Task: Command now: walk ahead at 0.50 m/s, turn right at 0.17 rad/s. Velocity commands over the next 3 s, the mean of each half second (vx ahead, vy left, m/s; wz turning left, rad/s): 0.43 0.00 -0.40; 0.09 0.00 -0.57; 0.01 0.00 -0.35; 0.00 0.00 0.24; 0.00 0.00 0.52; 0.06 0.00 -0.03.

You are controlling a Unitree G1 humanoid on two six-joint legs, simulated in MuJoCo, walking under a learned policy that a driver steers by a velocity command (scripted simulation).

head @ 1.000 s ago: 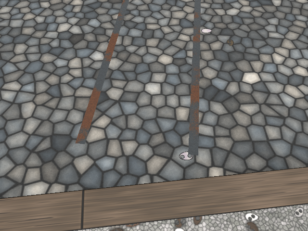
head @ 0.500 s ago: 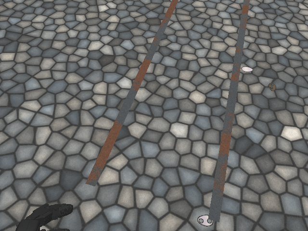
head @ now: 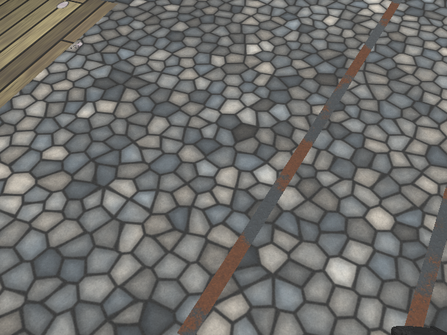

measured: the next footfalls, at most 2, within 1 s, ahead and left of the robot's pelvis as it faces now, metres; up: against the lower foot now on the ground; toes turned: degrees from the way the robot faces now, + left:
right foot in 0.50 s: +0.39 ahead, -0.14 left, -0.14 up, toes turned -15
left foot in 0.94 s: +0.54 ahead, +0.03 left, -0.14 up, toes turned -40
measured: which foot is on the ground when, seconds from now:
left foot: down 0.00-0.50, up 0.52-0.92, down 0.94-1.00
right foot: down 0.00-0.02, up 0.04-0.48, down 0.50-0.94, up 0.96-1.00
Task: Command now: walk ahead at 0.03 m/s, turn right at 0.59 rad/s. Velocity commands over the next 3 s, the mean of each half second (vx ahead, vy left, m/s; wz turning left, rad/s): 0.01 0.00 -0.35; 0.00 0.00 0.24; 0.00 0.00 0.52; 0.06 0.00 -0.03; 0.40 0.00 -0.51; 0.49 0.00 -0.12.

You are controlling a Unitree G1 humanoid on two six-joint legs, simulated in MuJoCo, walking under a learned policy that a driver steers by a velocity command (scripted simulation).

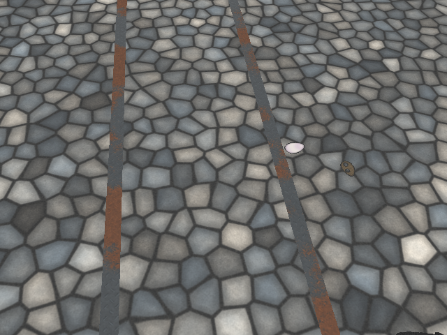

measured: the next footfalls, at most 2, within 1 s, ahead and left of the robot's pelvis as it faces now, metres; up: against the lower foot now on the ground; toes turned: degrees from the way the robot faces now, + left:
right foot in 0.32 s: +0.03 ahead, -0.13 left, +0.00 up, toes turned -6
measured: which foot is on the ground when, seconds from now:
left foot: down 0.00-1.00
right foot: up 0.00-0.30, down 0.32-0.96, up 0.98-1.00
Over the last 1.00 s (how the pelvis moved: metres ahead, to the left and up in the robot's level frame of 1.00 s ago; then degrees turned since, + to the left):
0.40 -0.02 -0.15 -34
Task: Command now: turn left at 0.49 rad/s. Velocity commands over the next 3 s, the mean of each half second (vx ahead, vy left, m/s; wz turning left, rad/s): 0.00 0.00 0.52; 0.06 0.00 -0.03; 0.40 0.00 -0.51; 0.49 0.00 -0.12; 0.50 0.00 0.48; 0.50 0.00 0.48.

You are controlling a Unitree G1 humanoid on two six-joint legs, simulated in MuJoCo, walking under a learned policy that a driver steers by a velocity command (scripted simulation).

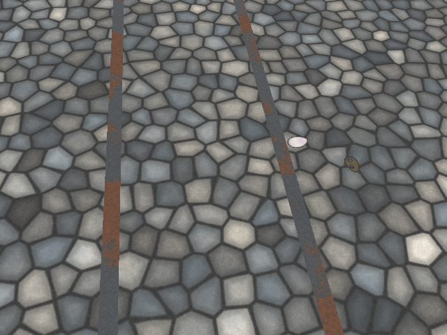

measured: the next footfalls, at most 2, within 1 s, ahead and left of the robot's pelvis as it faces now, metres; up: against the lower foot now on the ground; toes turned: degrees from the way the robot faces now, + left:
right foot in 0.56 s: +0.13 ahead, -0.12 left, +0.00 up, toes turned +23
left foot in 0.82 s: +0.02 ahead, +0.12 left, +0.00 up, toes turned +12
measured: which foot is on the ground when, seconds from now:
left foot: down 0.00-0.58, up 0.60-0.80, down 0.82-1.00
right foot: up 0.00-0.54, down 0.56-0.88, up 0.90-1.00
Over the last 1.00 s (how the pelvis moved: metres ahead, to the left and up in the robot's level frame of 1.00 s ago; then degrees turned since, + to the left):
0.04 0.02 -0.01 2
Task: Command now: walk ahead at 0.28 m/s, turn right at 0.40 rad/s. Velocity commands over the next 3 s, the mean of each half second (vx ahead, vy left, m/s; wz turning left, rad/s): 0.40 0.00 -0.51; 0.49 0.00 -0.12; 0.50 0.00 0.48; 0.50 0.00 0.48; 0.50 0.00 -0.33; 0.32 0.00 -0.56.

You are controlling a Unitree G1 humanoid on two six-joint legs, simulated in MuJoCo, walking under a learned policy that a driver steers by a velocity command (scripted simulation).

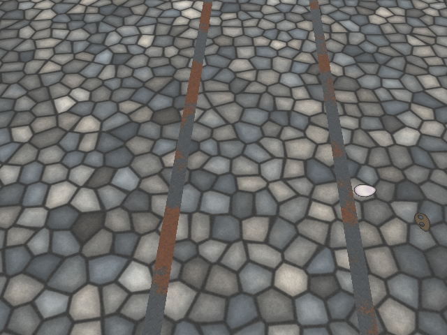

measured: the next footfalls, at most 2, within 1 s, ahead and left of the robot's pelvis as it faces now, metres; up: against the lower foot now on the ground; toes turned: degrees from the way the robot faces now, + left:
right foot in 0.18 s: +0.15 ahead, -0.15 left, +0.00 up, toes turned -8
left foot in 0.68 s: +0.51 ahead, -0.06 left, +0.00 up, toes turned -24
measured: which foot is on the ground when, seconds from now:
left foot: down 0.00-0.18, up 0.20-0.66, down 0.68-1.00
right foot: up 0.00-0.16, down 0.18-0.70, up 0.72-1.00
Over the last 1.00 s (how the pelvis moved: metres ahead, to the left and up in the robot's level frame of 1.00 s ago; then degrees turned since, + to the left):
0.07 -0.01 0.02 12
